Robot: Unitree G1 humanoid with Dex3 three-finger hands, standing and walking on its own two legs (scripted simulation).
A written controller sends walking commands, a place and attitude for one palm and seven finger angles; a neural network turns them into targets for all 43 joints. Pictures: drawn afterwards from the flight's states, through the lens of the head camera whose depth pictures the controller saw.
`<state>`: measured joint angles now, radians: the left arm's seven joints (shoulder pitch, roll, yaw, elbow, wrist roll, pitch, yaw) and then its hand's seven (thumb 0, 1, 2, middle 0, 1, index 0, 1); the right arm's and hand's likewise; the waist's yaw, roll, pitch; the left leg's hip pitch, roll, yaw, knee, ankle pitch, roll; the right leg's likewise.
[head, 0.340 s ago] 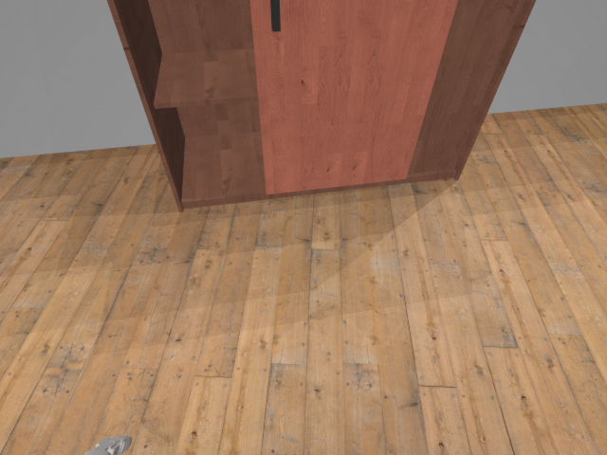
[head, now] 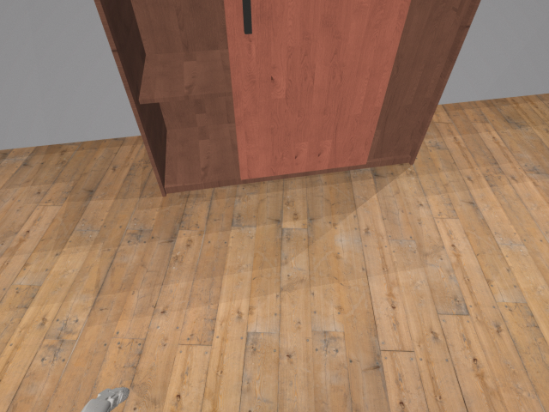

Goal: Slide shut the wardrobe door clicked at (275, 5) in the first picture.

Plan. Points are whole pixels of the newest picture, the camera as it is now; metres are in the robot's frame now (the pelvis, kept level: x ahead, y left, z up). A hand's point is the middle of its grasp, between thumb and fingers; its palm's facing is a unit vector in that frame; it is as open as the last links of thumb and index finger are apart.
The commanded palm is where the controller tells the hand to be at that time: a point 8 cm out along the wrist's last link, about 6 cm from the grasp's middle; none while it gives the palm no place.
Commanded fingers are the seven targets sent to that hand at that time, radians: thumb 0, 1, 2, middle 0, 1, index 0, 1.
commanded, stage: stand and wait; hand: right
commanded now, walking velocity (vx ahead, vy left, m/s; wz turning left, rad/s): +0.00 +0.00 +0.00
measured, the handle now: out of the picture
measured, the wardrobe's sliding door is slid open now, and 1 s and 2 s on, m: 0.39 0.39 0.39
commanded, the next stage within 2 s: look at it before walking up in 0.48 s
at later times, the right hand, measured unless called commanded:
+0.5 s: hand out of the picture +0.07 -0.24 -0.15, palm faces -0.02 +0.94 -0.33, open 7.4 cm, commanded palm none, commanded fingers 0.00 -0.90 -0.90 0.20 0.30 0.20 0.30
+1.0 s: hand out of the picture +0.05 -0.24 -0.15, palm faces -0.03 +0.95 -0.32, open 7.4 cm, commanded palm none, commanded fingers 0.00 -0.90 -0.90 0.20 0.30 0.20 0.30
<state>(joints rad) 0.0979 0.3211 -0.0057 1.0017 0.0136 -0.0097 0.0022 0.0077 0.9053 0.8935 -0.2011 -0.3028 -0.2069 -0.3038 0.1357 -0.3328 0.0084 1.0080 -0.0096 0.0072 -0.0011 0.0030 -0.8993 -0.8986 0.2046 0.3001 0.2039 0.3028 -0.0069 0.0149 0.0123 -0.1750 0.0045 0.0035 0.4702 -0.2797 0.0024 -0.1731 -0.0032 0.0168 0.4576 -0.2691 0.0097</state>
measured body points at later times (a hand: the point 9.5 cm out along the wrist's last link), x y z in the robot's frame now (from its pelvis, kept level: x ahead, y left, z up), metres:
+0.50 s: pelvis -0.01 +0.00 +0.00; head -0.01 +0.00 +0.45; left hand +0.07 +0.30 -0.13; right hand +0.07 -0.29 -0.13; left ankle -0.02 +0.12 -0.74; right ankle -0.01 -0.13 -0.74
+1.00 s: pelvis -0.02 +0.01 +0.01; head -0.01 +0.00 +0.46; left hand +0.06 +0.30 -0.13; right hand +0.05 -0.29 -0.13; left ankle -0.02 +0.12 -0.74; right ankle -0.01 -0.13 -0.74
